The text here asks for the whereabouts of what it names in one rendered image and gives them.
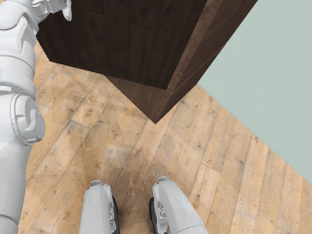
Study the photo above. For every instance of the robot shin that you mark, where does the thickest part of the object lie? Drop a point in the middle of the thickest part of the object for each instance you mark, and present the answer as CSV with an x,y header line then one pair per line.
x,y
111,213
162,221

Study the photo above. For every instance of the robot left hand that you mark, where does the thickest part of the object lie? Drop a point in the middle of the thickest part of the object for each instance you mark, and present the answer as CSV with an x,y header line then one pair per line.
x,y
40,11

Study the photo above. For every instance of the left robot shin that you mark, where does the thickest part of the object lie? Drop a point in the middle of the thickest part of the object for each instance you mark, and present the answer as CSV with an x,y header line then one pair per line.
x,y
111,213

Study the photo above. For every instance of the right robot shin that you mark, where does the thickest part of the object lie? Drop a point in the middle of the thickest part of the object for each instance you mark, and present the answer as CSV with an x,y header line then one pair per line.
x,y
162,221

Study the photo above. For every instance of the cupboard door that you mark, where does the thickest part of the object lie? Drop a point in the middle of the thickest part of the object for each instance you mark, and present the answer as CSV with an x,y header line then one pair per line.
x,y
140,41

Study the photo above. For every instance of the robot left upper arm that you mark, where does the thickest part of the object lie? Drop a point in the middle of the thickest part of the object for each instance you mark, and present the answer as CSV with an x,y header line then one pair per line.
x,y
21,125

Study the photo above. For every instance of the left robot forearm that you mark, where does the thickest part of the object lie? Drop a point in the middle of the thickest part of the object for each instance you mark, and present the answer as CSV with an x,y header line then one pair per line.
x,y
18,30

